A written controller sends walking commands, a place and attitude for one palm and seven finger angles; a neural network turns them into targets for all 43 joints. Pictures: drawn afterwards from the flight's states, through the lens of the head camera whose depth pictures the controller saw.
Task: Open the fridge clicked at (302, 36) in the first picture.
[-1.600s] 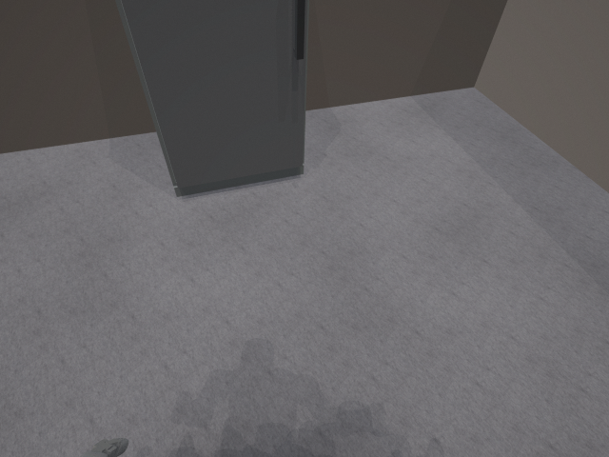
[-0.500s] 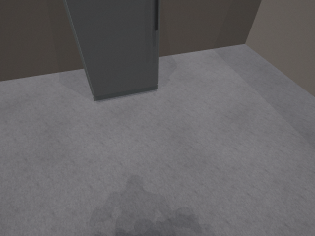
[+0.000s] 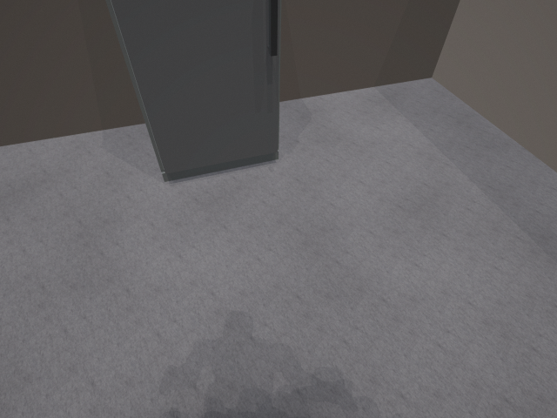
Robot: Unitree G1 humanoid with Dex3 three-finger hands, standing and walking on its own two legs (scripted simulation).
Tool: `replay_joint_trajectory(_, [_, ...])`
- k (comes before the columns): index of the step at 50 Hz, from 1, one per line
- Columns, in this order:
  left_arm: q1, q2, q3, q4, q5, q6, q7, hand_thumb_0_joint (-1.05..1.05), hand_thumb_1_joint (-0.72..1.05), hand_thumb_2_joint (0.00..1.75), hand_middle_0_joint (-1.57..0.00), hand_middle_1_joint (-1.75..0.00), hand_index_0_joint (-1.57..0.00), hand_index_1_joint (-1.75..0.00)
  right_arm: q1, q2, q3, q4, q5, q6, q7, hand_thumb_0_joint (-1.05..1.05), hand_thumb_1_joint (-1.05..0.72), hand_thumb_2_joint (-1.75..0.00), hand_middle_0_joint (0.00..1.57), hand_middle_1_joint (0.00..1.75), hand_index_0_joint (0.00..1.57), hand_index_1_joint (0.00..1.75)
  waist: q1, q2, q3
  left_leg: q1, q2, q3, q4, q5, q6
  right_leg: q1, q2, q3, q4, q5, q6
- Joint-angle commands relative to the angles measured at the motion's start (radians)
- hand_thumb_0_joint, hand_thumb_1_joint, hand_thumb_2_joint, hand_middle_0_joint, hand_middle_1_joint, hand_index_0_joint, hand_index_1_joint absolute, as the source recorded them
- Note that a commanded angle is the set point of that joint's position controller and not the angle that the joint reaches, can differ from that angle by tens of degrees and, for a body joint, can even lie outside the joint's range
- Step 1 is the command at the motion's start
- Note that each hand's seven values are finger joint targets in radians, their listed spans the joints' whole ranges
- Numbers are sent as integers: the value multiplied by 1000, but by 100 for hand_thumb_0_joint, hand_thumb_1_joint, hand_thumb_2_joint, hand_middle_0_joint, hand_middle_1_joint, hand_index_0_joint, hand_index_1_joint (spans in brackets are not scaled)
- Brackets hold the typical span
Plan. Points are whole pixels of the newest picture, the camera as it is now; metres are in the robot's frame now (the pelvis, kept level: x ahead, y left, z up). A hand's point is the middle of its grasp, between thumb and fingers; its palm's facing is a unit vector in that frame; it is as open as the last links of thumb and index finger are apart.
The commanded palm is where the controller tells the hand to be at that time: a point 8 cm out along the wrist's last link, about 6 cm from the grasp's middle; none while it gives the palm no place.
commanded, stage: walk to a spot facing it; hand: right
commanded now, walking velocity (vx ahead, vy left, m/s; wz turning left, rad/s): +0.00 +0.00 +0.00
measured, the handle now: out of the picture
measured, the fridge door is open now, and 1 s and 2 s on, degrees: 0 0 0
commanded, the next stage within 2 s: turn to face it in 1.54 s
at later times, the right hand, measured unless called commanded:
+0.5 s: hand out of the picture +0.08 -0.20 -0.19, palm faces +0.01 +0.99 -0.14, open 7.4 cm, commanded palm none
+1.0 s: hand (376, 337) +0.32 -0.18 -0.18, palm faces +0.11 +0.98 -0.19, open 7.2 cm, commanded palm none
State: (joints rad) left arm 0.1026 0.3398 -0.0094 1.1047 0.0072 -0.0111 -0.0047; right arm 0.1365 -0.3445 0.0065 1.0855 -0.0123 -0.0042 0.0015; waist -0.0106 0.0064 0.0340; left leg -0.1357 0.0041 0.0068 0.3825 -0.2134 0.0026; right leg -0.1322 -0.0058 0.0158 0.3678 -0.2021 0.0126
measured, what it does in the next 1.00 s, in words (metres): walks ahead: left foot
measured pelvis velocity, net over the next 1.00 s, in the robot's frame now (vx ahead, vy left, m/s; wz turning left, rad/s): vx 0.29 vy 0.01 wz -0.08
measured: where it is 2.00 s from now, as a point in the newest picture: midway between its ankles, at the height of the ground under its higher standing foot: (292, 293)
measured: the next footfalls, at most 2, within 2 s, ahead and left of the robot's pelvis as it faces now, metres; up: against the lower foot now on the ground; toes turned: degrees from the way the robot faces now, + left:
left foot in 0.72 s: +0.34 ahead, +0.12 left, +0.00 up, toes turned +7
right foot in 1.12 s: +0.45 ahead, -0.13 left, +0.00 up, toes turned -16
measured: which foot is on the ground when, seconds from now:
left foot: down 0.00-0.34, up 0.36-0.70, down 0.72-1.00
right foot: down 0.00-0.72, up 0.74-1.00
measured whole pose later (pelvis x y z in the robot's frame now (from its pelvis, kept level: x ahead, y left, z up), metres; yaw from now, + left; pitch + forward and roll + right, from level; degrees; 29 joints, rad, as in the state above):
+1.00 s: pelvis +0.29 +0.01 -0.01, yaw -5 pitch -1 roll +2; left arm 0.23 0.18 0.07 1.03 0.03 -0.02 -0.02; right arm 0.26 -0.19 -0.06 1.07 -0.03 -0.05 -0.01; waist 0.02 0.00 0.00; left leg -0.19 0.03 0.22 0.46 -0.25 0.03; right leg -0.53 -0.14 -0.10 0.92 -0.26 0.01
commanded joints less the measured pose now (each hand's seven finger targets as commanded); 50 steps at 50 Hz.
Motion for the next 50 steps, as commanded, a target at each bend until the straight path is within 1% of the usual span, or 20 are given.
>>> replay_joint_trajectory(1, [-44,207,41,-59,-1,-22,16,0,90,90,-20,-30,-20,-30,-38,-207,-39,-64,1,-23,-12,0,-90,-90,20,30,20,30,4,-7,-61,0,120,-105,-70,135,27,11,-111,91,-55,156,-38])
replay_joint_trajectory(4, [28,76,8,-28,8,-3,10,0,90,90,-20,-30,-20,-30,39,-79,-10,-29,0,-2,-16,0,-90,-90,20,30,20,30,6,0,-84,6,111,-94,-65,-45,7,7,-96,67,-37,24,-20])
replay_joint_trajectory(8, [71,59,17,-42,20,9,3,0,90,90,-20,-30,-20,-30,120,-105,-31,-30,-11,10,0,0,-90,-90,20,30,20,30,-13,84,67,-62,136,-194,-123,-420,53,-193,-34,30,61,-295,-25])
replay_joint_trajectory(12, [109,20,29,-70,17,-10,2,0,90,90,-20,-30,-20,-30,194,-118,-60,-41,-8,-11,-4,0,-90,-90,20,30,20,30,-11,150,83,-33,262,-307,-174,-426,146,-268,-37,-56,258,-220,-25])
replay_joint_trajectory(14, [181,-5,33,-58,13,-23,0,0,90,90,-20,-30,-20,-30,172,-89,-63,-51,-8,-17,-4,0,-90,-90,20,30,20,30,30,90,84,-119,229,-210,-85,-317,134,-136,-50,-70,150,-185,-32])
replay_joint_trajectory(15, [249,-3,37,-35,11,-29,1,0,90,90,-20,-30,-20,-30,152,-60,-59,-58,-6,-17,-1,0,-90,-90,20,30,20,30,58,16,78,-198,160,-118,11,-280,103,-24,-62,-40,83,-175,-45])
replay_joint_trajectory(17, [470,89,70,35,24,-45,15,0,90,90,-20,-30,-20,-30,64,43,-42,-108,-8,-22,3,0,-90,-90,20,30,20,30,134,-343,116,-509,-29,112,513,-317,11,163,-338,421,-175,-171,-178])
replay_joint_trajectory(18, [520,62,60,49,21,-49,29,0,90,90,-20,-30,-20,-30,6,29,-44,-143,-13,-34,-2,0,-90,-90,20,30,20,30,134,-252,154,-622,20,19,656,-337,23,210,-388,482,-176,16,-232])
replay_joint_trajectory(20, [491,2,49,39,13,-64,38,0,90,90,-20,-30,-20,-30,-5,39,-49,-131,-9,-49,11,0,-90,-90,20,30,20,30,103,-77,122,-653,89,-11,734,-262,21,244,-378,380,-120,288,-258])
replay_joint_trajectory(24, [449,-50,47,44,11,-83,46,0,90,90,-20,-30,-20,-30,18,106,-52,-116,-10,-28,26,0,-90,-90,20,30,20,30,51,-124,115,-553,118,38,645,-124,-7,134,-273,159,-172,245,-203])
replay_joint_trajectory(30, [470,-68,56,78,18,-80,45,0,90,90,-20,-30,-20,-30,-68,145,-55,-149,-4,-29,31,0,-90,-90,20,30,20,30,54,-139,127,-361,67,132,324,-5,15,68,-233,36,-174,319,-166])
replay_joint_trajectory(32, [445,-53,61,80,15,-78,46,0,90,90,-20,-30,-20,-30,-18,133,-65,-136,-6,-31,29,0,-90,-90,20,30,20,30,14,-134,107,-250,43,139,293,6,37,52,-243,8,-105,451,-157])
replay_joint_trajectory(34, [426,-45,65,77,9,-74,44,0,90,90,-20,-30,-20,-30,194,84,-82,-74,-14,-46,21,0,-90,-90,20,30,20,30,-81,-80,-9,32,8,150,186,38,57,17,-199,-39,180,567,-113])
replay_joint_trajectory(35, [441,-70,64,63,3,-73,32,0,90,90,-20,-30,-20,-30,351,7,-103,-33,-22,-62,9,0,-90,-90,20,30,20,30,-141,41,-115,291,129,11,144,-1,99,-166,-143,-64,451,366,-77])
replay_joint_trajectory(36, [493,-145,52,30,-10,-77,26,0,90,90,-20,-30,-20,-30,462,-110,-130,-7,-21,-65,-9,0,-90,-90,20,30,20,30,-142,282,-252,462,454,-459,4,-70,204,-412,2,-93,821,-284,-39])
replay_joint_trajectory(37, [398,-129,58,4,-8,-67,25,0,90,90,-20,-30,-20,-30,430,-121,-130,-9,0,-57,-10,0,-90,-90,20,30,20,30,-138,186,-187,324,507,-571,-132,-264,243,-472,-35,-7,992,-359,-63])
replay_joint_trajectory(39, [297,-141,71,-24,10,-51,10,0,90,90,-20,-30,-20,-30,221,-25,-99,-57,-6,-56,-13,0,-90,-90,20,30,20,30,-56,130,15,-28,438,-433,-200,-468,184,-503,-120,4,1031,-196,-61])
replay_joint_trajectory(41, [339,-171,68,-7,23,-24,4,0,90,90,-20,-30,-20,-30,123,57,-75,-79,-16,-62,-20,0,-90,-90,20,30,20,30,24,82,47,-204,371,-213,-208,-332,142,-410,-155,-5,937,-134,-37])
replay_joint_trajectory(43, [362,-181,69,-6,24,-5,1,0,90,90,-20,-30,-20,-30,122,71,-71,-74,-19,-66,-20,0,-90,-90,20,30,20,30,54,97,38,-262,323,-77,-215,-233,124,-357,-158,-41,820,-110,-15])
replay_joint_trajectory(50, [162,-162,73,-116,18,-21,-31,0,90,90,-20,-30,-20,-30,186,28,-78,-48,-22,-72,-9,0,-90,-90,20,30,20,30,15,93,75,-182,298,-1,-214,-214,136,-305,-137,-117,393,-35,-4])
